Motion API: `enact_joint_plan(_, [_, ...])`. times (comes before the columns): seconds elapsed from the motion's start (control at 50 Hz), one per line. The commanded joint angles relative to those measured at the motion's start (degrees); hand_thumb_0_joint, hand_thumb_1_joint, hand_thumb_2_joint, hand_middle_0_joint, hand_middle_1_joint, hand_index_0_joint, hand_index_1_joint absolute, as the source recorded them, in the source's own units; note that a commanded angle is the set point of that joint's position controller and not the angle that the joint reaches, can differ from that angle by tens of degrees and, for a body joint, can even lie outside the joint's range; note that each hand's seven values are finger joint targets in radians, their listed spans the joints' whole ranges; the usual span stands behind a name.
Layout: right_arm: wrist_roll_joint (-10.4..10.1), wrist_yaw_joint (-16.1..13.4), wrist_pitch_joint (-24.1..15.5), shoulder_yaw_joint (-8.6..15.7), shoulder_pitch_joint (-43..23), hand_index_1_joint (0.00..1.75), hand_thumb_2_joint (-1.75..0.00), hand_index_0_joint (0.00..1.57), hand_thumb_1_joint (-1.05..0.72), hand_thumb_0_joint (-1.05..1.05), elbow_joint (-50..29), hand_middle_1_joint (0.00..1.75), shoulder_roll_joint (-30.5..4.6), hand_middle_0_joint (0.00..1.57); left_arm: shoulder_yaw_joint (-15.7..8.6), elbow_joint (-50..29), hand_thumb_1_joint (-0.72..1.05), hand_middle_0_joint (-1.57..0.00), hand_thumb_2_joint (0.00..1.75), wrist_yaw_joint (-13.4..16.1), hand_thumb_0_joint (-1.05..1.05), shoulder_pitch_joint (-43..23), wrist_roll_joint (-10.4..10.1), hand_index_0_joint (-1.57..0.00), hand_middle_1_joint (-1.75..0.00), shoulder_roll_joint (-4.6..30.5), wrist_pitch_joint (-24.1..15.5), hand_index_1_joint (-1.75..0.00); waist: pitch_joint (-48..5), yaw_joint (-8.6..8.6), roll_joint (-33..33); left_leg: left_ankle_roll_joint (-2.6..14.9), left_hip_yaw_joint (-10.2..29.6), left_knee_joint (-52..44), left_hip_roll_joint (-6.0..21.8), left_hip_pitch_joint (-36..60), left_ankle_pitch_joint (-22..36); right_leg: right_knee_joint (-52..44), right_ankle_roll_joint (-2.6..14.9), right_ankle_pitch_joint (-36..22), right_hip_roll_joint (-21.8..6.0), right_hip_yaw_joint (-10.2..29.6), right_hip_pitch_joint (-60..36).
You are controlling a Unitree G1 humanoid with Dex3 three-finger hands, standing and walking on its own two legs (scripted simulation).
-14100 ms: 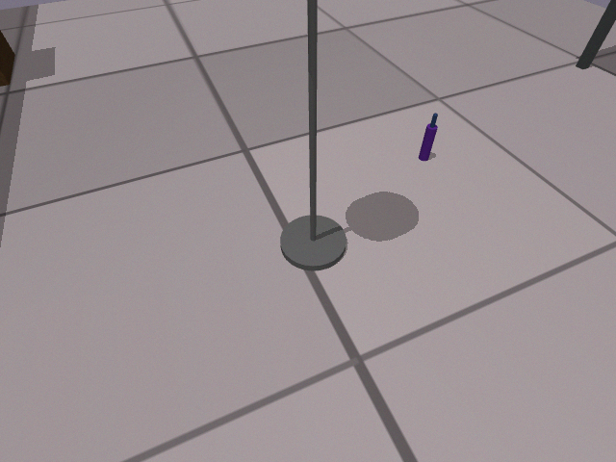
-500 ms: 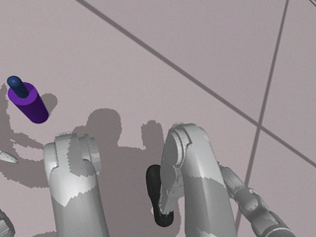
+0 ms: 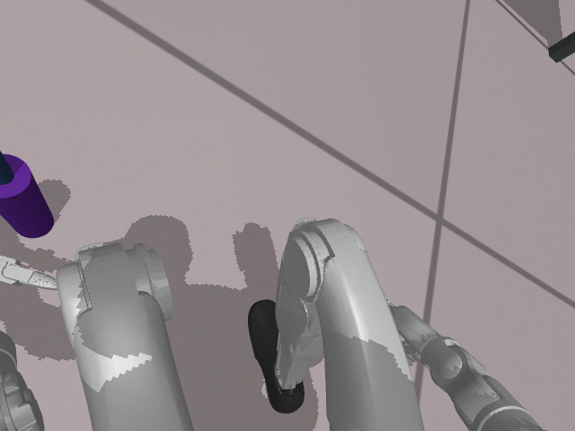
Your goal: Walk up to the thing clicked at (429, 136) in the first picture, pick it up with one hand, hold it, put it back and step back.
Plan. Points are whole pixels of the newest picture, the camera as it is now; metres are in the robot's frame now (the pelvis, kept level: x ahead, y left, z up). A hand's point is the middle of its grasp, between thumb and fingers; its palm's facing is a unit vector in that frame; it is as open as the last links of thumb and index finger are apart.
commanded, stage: close in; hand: left
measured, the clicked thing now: (14, 194) +0.42 +0.28 -0.14
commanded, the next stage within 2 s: close in 0.30 s
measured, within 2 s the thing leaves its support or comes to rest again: leaves its support in 1.44 s
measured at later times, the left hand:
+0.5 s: hand (21, 213) +0.39 +0.27 -0.14, palm faces +0.25 -0.97 +0.01, open 17.2 cm
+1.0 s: hand (20, 201) +0.41 +0.28 -0.14, palm faces +0.27 -0.96 +0.00, open 8.3 cm
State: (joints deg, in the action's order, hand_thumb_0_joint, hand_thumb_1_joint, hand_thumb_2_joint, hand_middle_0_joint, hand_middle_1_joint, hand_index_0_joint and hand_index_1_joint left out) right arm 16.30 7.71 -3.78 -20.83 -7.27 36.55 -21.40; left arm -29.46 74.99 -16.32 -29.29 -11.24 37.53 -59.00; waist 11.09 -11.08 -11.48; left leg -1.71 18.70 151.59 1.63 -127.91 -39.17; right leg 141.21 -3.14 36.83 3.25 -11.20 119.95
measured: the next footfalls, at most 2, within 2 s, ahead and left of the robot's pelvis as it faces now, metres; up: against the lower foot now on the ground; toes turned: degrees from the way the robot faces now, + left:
none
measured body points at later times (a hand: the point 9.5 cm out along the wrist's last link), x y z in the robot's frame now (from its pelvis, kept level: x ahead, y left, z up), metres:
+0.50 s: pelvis +0.00 +0.00 +0.00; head +0.21 +0.17 +0.36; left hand +0.37 +0.32 -0.14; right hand +0.20 -0.24 -0.04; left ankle +0.09 +0.13 -0.24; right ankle +0.13 -0.12 -0.24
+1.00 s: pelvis +0.00 +0.00 +0.00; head +0.22 +0.17 +0.36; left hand +0.39 +0.33 -0.14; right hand +0.18 -0.24 -0.04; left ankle +0.09 +0.13 -0.24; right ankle +0.13 -0.12 -0.24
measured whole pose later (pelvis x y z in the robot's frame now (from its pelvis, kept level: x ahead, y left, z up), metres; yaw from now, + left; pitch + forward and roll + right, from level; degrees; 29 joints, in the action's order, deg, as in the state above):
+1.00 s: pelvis +0.00 +0.00 +0.00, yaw -1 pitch +14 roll -15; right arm 17.9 8.7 0.1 -24.1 -8.6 34.0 -20.8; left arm -26.3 73.8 -6.1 -32.2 -7.6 40.0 -60.3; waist 13.9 -12.1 -12.7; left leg -1.7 20.7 151.9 1.5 -128.0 -40.1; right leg 139.8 -3.3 37.1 3.7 -12.8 119.2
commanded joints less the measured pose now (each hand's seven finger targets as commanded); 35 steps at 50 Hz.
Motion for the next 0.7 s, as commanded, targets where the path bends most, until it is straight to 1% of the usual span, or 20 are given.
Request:
enact_joint_plan(0.0, [0.7,-1.0,0.4,5.6,-0.4,0.30,-0.90,0.20,-0.92,0.00,-3.1,0.30,-18.0,0.20,-2.3,-7.5,-0.61,-0.06,0.06,2.3,0.00,-9.5,1.1,-0.07,-0.09,13.5,-5.2,-0.08,-30.0,-1.70,23.8,0.94,-7.7,-17.8,1.4,18.7,0.6,-12.2,3.97,-5.5,1.8,-5.3,-13.9])
enact_joint_plan(0.02, [0.9,-0.9,0.5,5.4,-0.5,0.30,-0.90,0.20,-0.92,0.00,-3.2,0.30,-18.1,0.20,-1.7,-7.2,-0.59,-0.07,0.06,2.3,0.00,-9.1,1.4,-0.07,-0.09,13.0,-5.4,-0.08,-30.2,-2.23,24.3,0.77,-7.5,-17.9,1.4,19.1,1.1,-12.0,3.97,-6.0,1.8,-5.5,-14.1])
enact_joint_plan(0.06, [1.0,-0.8,0.9,5.4,-0.9,0.30,-0.90,0.20,-0.92,0.00,-3.8,0.30,-18.6,0.20,-1.7,-8.3,-0.57,-0.06,0.07,3.0,0.00,-9.3,2.0,-0.06,-0.08,13.4,-5.9,-0.08,-29.8,-2.07,26.4,0.21,-6.9,-19.4,1.7,20.7,1.5,-11.3,4.31,-6.0,1.7,-6.1,-13.1])
enact_joint_plan(0.1, [1.1,-0.6,1.1,5.5,-0.7,0.30,-0.90,0.20,-0.92,0.00,-3.7,0.30,-18.9,0.20,-0.7,-8.4,-0.54,-0.06,0.08,3.4,0.00,-8.2,2.2,-0.06,-0.08,11.9,-5.8,-0.08,-29.9,-2.39,27.3,-0.04,-6.5,-19.9,1.7,21.8,1.9,-10.8,4.39,-6.7,1.7,-6.4,-12.6])
enact_joint_plan(0.16, [1.2,-0.3,1.3,5.5,-0.3,0.30,-0.91,0.20,-0.92,0.00,-3.8,0.30,-19.0,0.20,1.1,-10.6,-0.55,-0.07,0.07,3.6,0.00,-9.4,1.6,-0.06,-0.08,10.3,-5.7,-0.08,-31.6,-3.44,27.2,-0.07,-6.3,-19.3,1.6,22.5,2.8,-11.1,4.22,-7.9,1.7,-6.5,-13.4])
enact_joint_plan(0.18, [1.0,-0.3,1.3,5.8,-0.4,0.30,-0.91,0.20,-0.92,0.00,-3.6,0.30,-19.0,0.20,1.7,-10.7,-0.55,-0.06,0.08,3.6,0.00,-8.4,1.4,-0.05,-0.08,9.4,-5.5,-0.08,-32.0,-3.13,26.8,-0.11,-6.3,-19.2,1.6,23.1,3.6,-11.1,4.23,-8.6,1.7,-6.4,-13.2])
enact_joint_plan(0.2, [1.0,-0.3,1.3,5.5,-0.2,0.30,-0.91,0.20,-0.92,0.00,-3.6,0.30,-19.0,0.20,2.3,-11.1,-0.56,-0.07,0.08,3.7,0.00,-9.8,1.4,-0.07,-0.08,9.6,-5.4,-0.08,-31.6,-3.84,27.2,-0.05,-6.2,-19.1,1.5,22.4,3.1,-11.1,4.20,-8.3,1.7,-6.5,-13.1])
enact_joint_plan(0.22, [0.9,-0.2,1.3,5.5,-0.1,0.30,-0.91,0.20,-0.92,0.00,-3.4,0.30,-19.0,0.20,3.5,-11.3,-0.56,-0.06,0.08,3.8,0.00,-10.4,1.1,-0.06,-0.08,8.0,-5.4,-0.08,-31.5,-4.56,26.6,-0.06,-5.8,-19.0,1.5,22.9,3.8,-10.9,4.06,-9.1,1.7,-6.7,-13.2])
enact_joint_plan(0.24, [0.8,-0.2,1.2,5.6,-0.1,0.30,-0.91,0.20,-0.92,0.00,-3.3,0.30,-19.0,0.20,3.2,-11.3,-0.56,-0.07,0.08,4.0,0.00,-10.3,1.0,-0.06,-0.08,8.3,-5.3,-0.08,-31.2,-4.15,26.2,0.05,-5.9,-18.8,1.5,22.4,3.4,-11.1,4.09,-8.8,1.8,-6.5,-12.9])
enact_joint_plan(0.28, [0.8,-0.1,1.3,5.3,0.2,0.30,-0.91,0.20,-0.92,0.00,-3.2,0.30,-18.8,0.20,3.3,-11.5,-0.59,-0.07,0.07,4.7,0.00,-11.7,0.9,-0.06,-0.07,8.7,-5.5,-0.08,-31.1,-4.64,25.6,0.19,-5.8,-18.4,1.4,21.7,3.1,-11.4,3.99,-8.7,1.8,-6.6,-13.4])
enact_joint_plan(0.34, [1.0,-0.1,1.6,5.1,0.4,0.30,-0.91,0.20,-0.92,0.00,-2.9,0.30,-18.6,0.20,3.1,-10.6,-0.59,-0.07,0.09,5.7,0.00,-11.5,0.9,-0.07,-0.08,8.7,-5.7,-0.08,-31.6,-4.48,24.5,0.43,-6.0,-17.5,1.3,21.3,3.8,-11.7,3.89,-9.5,2.0,-6.3,-14.5])
enact_joint_plan(0.38, [1.3,-0.1,1.8,4.8,0.3,0.30,-0.90,0.20,-0.91,0.00,-2.8,0.30,-18.3,0.20,2.7,-9.9,-0.51,-0.12,0.10,6.3,0.00,-10.3,1.2,-0.10,-0.07,9.1,-6.0,-0.09,-31.6,-3.70,24.5,0.44,-6.2,-17.2,1.2,21.1,4.7,-11.8,3.92,-10.1,2.1,-6.1,-15.4])
enact_joint_plan(0.42, [1.3,0.0,2.0,4.2,-0.3,0.30,-0.90,0.20,-0.90,0.00,-3.3,0.30,-18.0,0.20,2.7,-8.6,-0.46,-0.15,0.15,7.2,0.00,-11.2,1.8,-0.13,-0.12,9.3,-6.2,-0.13,-30.0,-4.10,24.0,0.47,-5.9,-17.7,1.3,20.0,3.5,-11.7,4.01,-8.8,2.1,-6.5,-14.7])
enact_joint_plan(0.44, [1.5,0.0,2.2,4.3,-0.3,0.30,-0.90,0.20,-0.90,0.00,-3.2,0.30,-18.1,0.20,1.1,-8.0,-0.38,-0.23,0.21,7.7,0.00,-9.2,1.8,-0.21,-0.20,10.3,-6.2,-0.21,-30.8,-3.11,23.9,0.46,-6.1,-17.5,1.3,20.6,4.3,-11.9,4.03,-9.4,2.3,-6.3,-15.5])
enact_joint_plan(0.48, [1.6,0.0,2.6,4.0,-0.8,0.30,-0.90,0.20,-0.90,0.00,-3.7,0.30,-18.1,0.20,1.2,-8.8,-0.31,-0.29,0.27,8.3,0.00,-11.4,2.2,-0.27,-0.25,11.1,-6.5,-0.26,-29.7,-3.49,24.3,0.56,-6.0,-17.8,1.4,19.5,2.8,-11.9,4.15,-8.1,2.3,-6.4,-14.8])
enact_joint_plan(0.5, [1.6,0.0,2.6,4.0,-1.2,0.30,-0.90,0.20,-0.89,0.00,-4.1,0.30,-18.2,0.20,0.9,-8.4,-0.27,-0.32,0.30,8.3,0.00,-9.9,2.3,-0.30,-0.28,11.0,-6.5,-0.29,-30.0,-3.23,24.2,0.50,-6.2,-18.0,1.5,20.0,2.8,-12.1,4.16,-8.0,2.3,-6.4,-14.9])
enact_joint_plan(0.56, [1.8,-0.1,2.7,4.0,-1.6,0.30,-0.90,0.20,-0.89,0.00,-4.1,0.30,-18.5,0.20,1.6,-10.2,-0.12,-0.37,0.35,8.2,0.00,-12.5,2.5,-0.36,-0.32,11.4,-6.8,-0.33,-29.6,-4.31,25.6,0.46,-5.9,-18.4,1.6,20.3,1.5,-11.9,4.13,-7.2,2.2,-6.7,-14.0])
enact_joint_plan(0.6, [1.9,-0.1,2.8,4.2,-0.9,0.30,-0.90,0.20,-0.89,0.00,-3.6,0.30,-18.6,0.20,1.9,-10.4,-0.03,-0.41,0.38,8.1,0.00,-12.0,3.1,-0.39,-0.35,12.1,-6.5,-0.36,-31.3,-4.07,26.7,0.31,-6.1,-17.9,1.7,21.9,3.3,-11.6,4.21,-8.8,2.3,-6.3,-14.7])
enact_joint_plan(0.62, [2.0,-0.2,2.9,4.1,-0.6,0.30,-0.90,0.20,-0.89,0.00,-3.7,0.30,-18.6,0.20,2.2,-10.6,-0.02,-0.43,0.40,8.0,0.00,-12.4,2.9,-0.41,-0.37,11.8,-6.5,-0.38,-32.3,-4.52,26.4,0.38,-6.1,-17.4,1.7,22.0,3.9,-11.8,4.07,-9.7,2.4,-6.2,-15.6])
enact_joint_plan(0.68, [1.8,-0.2,3.0,3.8,-0.8,0.30,-0.90,0.20,-0.89,0.00,-3.9,0.30,-18.5,0.20,3.4,-9.7,0.08,-0.50,0.47,8.0,0.00,-12.9,2.6,-0.48,-0.44,10.1,-5.9,-0.45,-30.7,-5.27,25.5,0.35,-5.6,-18.0,1.7,21.5,3.5,-12.0,3.98,-9.3,2.3,-6.8,-14.8])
